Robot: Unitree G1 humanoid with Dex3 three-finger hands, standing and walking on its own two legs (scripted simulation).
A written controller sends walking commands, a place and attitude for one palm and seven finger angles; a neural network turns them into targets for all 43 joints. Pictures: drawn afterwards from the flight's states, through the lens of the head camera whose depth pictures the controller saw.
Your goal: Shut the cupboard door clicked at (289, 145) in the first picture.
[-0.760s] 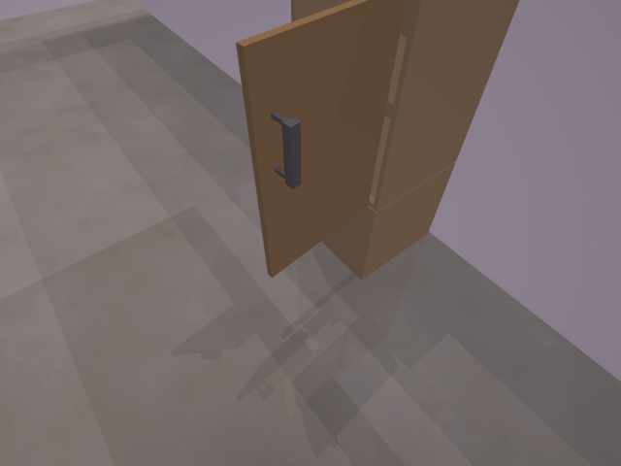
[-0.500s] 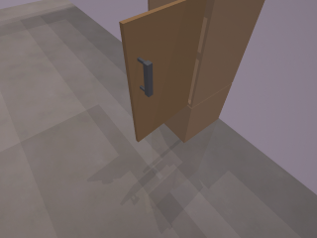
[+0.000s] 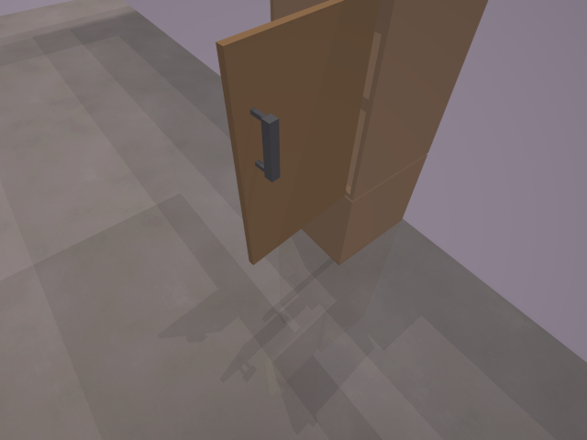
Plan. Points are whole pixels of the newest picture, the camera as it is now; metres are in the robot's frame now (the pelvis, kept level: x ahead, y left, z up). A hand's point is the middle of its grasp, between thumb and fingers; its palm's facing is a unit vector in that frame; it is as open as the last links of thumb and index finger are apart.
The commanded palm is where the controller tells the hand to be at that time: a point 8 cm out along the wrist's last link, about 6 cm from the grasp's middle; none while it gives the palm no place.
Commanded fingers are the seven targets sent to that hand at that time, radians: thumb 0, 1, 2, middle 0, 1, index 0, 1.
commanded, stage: look at it before walking up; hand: left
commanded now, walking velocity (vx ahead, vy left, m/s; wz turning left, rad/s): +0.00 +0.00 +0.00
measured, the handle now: (264, 145) +0.60 +0.09 +0.05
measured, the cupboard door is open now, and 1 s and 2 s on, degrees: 95 95 95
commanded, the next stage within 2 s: walk around to get in front in 0.08 s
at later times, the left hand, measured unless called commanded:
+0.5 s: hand out of the picture +0.05 +0.19 -0.18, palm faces -0.10 -0.96 -0.27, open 7.4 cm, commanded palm none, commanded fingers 0.00 0.90 0.90 -0.20 -0.30 -0.20 -0.30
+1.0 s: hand out of the picture +0.08 +0.14 -0.17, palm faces -0.33 -0.91 -0.25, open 7.4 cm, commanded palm none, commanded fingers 0.00 0.90 0.90 -0.20 -0.30 -0.20 -0.30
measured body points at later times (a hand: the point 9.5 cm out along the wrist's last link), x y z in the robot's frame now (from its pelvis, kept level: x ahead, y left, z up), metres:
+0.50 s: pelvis -0.02 -0.01 -0.02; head +0.03 -0.03 +0.43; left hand +0.06 +0.24 -0.16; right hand +0.02 -0.27 -0.17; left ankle +0.00 +0.12 -0.75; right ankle -0.06 -0.10 -0.73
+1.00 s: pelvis -0.02 -0.03 -0.01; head +0.04 -0.06 +0.44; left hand +0.10 +0.19 -0.15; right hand +0.01 -0.31 -0.14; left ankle +0.03 +0.12 -0.69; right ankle -0.05 -0.11 -0.75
